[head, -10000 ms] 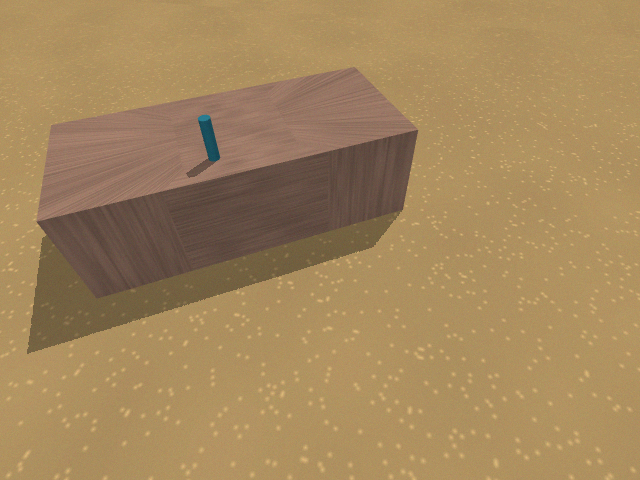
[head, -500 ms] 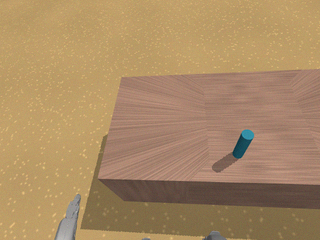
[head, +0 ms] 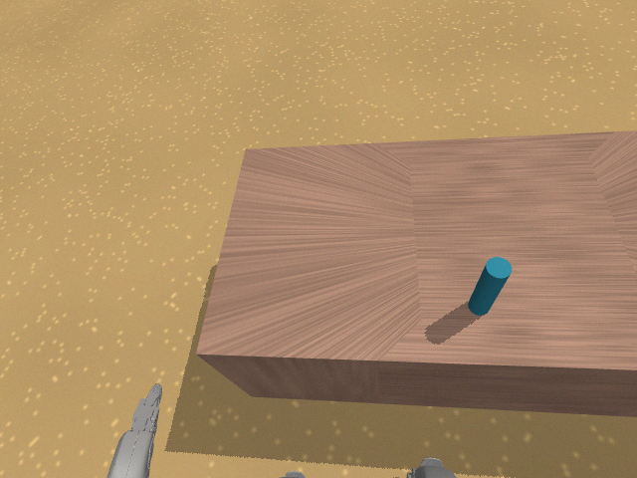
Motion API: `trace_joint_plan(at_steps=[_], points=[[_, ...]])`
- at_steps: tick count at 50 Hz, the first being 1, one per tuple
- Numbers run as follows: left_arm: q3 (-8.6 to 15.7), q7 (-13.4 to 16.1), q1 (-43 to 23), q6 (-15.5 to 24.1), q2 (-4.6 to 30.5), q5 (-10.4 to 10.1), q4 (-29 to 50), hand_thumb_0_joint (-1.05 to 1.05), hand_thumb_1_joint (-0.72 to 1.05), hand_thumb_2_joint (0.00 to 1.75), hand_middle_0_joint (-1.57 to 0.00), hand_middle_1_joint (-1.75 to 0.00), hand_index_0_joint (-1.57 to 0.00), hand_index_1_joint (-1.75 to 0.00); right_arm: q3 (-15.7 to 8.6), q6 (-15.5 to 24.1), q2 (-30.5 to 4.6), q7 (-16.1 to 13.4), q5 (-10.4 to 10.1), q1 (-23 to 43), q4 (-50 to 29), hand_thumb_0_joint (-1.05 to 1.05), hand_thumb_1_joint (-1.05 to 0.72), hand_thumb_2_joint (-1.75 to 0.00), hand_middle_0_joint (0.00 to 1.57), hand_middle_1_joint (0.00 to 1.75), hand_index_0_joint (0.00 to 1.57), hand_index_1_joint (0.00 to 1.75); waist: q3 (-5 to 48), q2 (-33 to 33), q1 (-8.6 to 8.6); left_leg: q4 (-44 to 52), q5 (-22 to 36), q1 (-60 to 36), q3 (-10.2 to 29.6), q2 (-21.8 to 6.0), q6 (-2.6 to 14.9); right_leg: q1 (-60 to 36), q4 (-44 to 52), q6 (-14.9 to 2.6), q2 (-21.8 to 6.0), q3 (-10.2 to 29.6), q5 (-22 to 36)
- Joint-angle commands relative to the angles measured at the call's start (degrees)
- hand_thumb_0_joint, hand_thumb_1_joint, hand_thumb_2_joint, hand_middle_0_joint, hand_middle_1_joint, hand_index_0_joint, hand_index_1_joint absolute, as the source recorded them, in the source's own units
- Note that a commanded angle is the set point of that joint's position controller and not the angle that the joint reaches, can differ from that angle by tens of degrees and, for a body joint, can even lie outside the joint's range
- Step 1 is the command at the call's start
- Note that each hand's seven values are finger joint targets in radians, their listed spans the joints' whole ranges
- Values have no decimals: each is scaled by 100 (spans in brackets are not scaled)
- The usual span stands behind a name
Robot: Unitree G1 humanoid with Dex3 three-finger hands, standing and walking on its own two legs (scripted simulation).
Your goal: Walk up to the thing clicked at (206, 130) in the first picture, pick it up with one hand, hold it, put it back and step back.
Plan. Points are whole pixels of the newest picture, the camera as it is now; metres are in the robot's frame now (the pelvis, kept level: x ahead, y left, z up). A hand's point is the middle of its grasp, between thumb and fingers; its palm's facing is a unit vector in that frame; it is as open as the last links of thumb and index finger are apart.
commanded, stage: go down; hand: right
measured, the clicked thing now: (487, 288) +0.47 -0.23 -0.23
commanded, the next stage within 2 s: approach in 0.12 s
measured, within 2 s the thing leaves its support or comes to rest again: neither
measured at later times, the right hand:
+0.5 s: hand out of the picture +0.39 -0.38 +0.00, palm faces +0.28 +0.96 -0.01, open 17.7 cm
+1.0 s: hand (544, 310) +0.42 -0.31 -0.22, palm faces +0.25 +0.97 +0.03, open 17.7 cm
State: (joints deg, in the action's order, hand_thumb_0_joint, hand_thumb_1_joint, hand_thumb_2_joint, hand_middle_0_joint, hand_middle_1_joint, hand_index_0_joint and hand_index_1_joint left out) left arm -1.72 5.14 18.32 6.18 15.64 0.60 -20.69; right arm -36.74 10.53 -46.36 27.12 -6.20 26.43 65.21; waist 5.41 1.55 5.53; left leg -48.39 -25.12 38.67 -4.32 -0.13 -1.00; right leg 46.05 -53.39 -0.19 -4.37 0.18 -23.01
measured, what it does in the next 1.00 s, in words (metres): lowers itself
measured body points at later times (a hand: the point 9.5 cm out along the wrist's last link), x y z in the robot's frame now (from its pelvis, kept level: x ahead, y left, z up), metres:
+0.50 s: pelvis -0.01 +0.00 -0.03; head +0.11 -0.06 +0.40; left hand +0.16 +0.25 -0.04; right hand +0.37 -0.43 +0.00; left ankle -0.02 +0.14 -0.69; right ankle +0.02 -0.11 -0.69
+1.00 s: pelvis -0.05 -0.01 -0.16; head +0.16 -0.10 +0.23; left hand +0.12 +0.26 -0.06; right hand +0.41 -0.36 -0.22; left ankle -0.02 +0.14 -0.69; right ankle +0.02 -0.11 -0.69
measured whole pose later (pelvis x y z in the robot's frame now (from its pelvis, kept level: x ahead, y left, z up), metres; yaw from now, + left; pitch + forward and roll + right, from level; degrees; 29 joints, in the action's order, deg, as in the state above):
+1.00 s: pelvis -0.05 -0.01 -0.16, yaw +6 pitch +31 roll +9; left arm 4.8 -3.0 23.0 10.1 19.3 5.3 13.5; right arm -48.1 38.4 -47.3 22.1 -6.1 35.1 72.3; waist 6.6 4.5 19.2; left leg -89.1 -36.4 84.0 -6.3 1.8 -1.0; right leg 92.8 -94.4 -0.7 -6.9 5.0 -33.7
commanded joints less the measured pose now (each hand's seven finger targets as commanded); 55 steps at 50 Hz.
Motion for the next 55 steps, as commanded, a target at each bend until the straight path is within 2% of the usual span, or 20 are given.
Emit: trace_joint_plan(at_steps=[1,2,3,5,9,12,15,25,29,32,37,39,40,41,43,45,47,49,51,55], points=[[594,83,98,289,1144,-25,910,0,-54,5,-5,-6,-6,-5,-345,441,-2444,49,-144,1667,-1150,0,61,-6,2,6,4,6,2202,-1351,-54,470,1621,-59,127,183,227,-2396,585,-31,158,303,2249],[591,71,189,273,1120,-17,840,0,-54,5,-5,-5,-6,-5,-420,458,-2557,34,-122,1719,-1153,0,61,-6,2,6,4,6,2182,-1410,-55,453,1687,-82,156,163,230,-2308,549,-48,183,278,2299],[490,60,285,265,1004,-16,632,0,-54,5,-5,-5,-5,-5,-198,398,-2134,75,-136,1361,-644,0,61,-6,2,6,4,6,1979,-1181,-53,439,1723,0,117,186,218,-2241,534,-47,169,286,2396],[554,40,-9,283,1111,-18,1011,0,-54,5,-5,-5,-6,-5,-463,518,-2690,20,-122,1999,-1362,0,61,-6,3,6,4,6,2261,-1396,-53,449,1705,-107,184,151,230,-2263,506,-71,189,265,2221],[464,5,168,247,940,-21,749,0,-54,5,-5,-5,-6,-5,-284,455,-2338,55,-97,1668,-731,0,61,-6,2,6,4,6,1874,-1272,-28,454,1586,-46,188,146,216,-1915,542,-111,226,227,1793],[497,29,-65,288,1064,-21,1039,0,-56,5,-5,-4,-4,-5,-438,544,-2726,55,-98,2085,-981,0,61,-4,4,6,5,6,2255,-1363,-19,433,1552,-61,183,155,219,-2092,510,-76,192,268,1830],[405,-19,39,310,931,-15,920,0,-55,4,-5,-5,-4,-5,-157,639,-2099,128,-194,1930,-430,0,61,-4,3,6,5,6,1759,-1058,145,325,1384,274,176,174,199,-1624,423,-103,203,271,1489],[905,-236,379,602,1253,181,1796,0,-56,5,-5,-5,-4,-6,-513,1976,-1574,165,-580,1837,-97,0,61,-4,4,6,6,6,2149,-969,454,-813,1060,1551,136,276,191,-961,-642,-38,119,419,1741],[1116,-304,578,684,1388,263,2497,0,-56,5,-5,-5,-4,-6,-900,2467,-1812,86,-560,1834,-313,0,61,-3,5,5,6,5,2717,-1263,553,-1314,1109,1842,129,300,208,-854,-1183,-13,102,474,2099],[1036,-376,560,705,1249,315,2696,0,-54,4,-4,-5,-4,-5,-939,2723,-1774,-12,-489,2004,-458,0,61,-3,5,5,6,5,2762,-1572,547,-1667,866,2279,124,305,252,-501,-1450,27,80,514,1815],[1234,-452,593,723,1402,422,3173,0,-54,4,-5,-5,-4,-5,-1312,3065,-2394,-202,-221,2354,-942,0,61,-5,4,6,5,6,3174,-2405,619,-2277,604,3005,93,307,292,-472,-1928,156,-82,621,1835],[1267,-520,699,683,1321,439,3350,0,-54,4,-4,-5,-5,-5,-1286,3109,-2187,-266,-176,2182,-655,0,61,-6,3,7,5,6,3103,-2326,747,-2445,598,3107,81,326,301,-42,-2202,93,-45,589,1603],[1296,-575,713,687,1330,434,3362,0,-54,4,-5,-5,-4,-5,-888,3045,-1445,-210,-207,1717,134,0,61,-6,3,6,5,6,2784,-2105,916,-2551,429,3297,36,355,305,352,-2292,94,-32,609,1253],[1281,-601,605,721,1386,427,3602,0,-53,4,-4,-5,-5,-5,-820,3078,-1232,-205,-253,1764,12,0,61,-5,4,6,5,6,2785,-1960,983,-2665,278,3500,0,374,325,604,-2372,78,-52,679,992],[1573,-545,645,712,1747,406,4153,0,-54,4,-5,-5,-5,-5,-1594,3234,-2581,-406,-164,2351,-833,0,61,-7,3,7,5,7,3480,-2290,901,-2895,249,3614,14,347,342,361,-2518,125,-135,784,996],[1761,-616,854,631,1768,436,4161,0,-54,4,-5,-5,-5,-5,-1322,3188,-2101,-455,-79,2121,-312,0,61,-8,3,7,4,7,3301,-2326,1084,-3085,260,3863,-14,370,326,586,-2716,119,-146,800,992],[1514,-714,895,664,1439,396,4316,0,-53,3,-4,-5,-5,-4,-1048,3147,-1409,-446,-59,1796,2,0,61,-7,3,7,5,7,2977,-2197,1175,-3274,155,4199,-84,397,336,953,-2879,114,-147,839,901],[1719,-723,1084,602,1656,370,4439,0,-56,5,-6,-5,-5,-5,-1460,3186,-2035,-585,-10,1986,-386,0,59,-6,5,6,6,6,3169,-2405,1130,-3472,54,4354,-68,383,371,1082,-3009,140,-132,835,716],[2006,-763,1175,583,1831,381,4682,0,-55,4,-5,-5,-6,-5,-1527,3168,-2146,-702,56,2031,-735,0,57,-6,5,6,6,6,3471,-2565,1147,-3595,152,4396,-43,385,344,1027,-3221,112,-147,790,770],[2257,-798,1315,506,1890,346,4919,0,-54,4,-5,-5,-6,-5,-1338,3081,-1833,-908,178,2232,-1420,0,60,-5,4,6,5,6,3615,-2907,1235,-3668,-11,4620,-79,373,354,846,-3236,140,-164,818,626]])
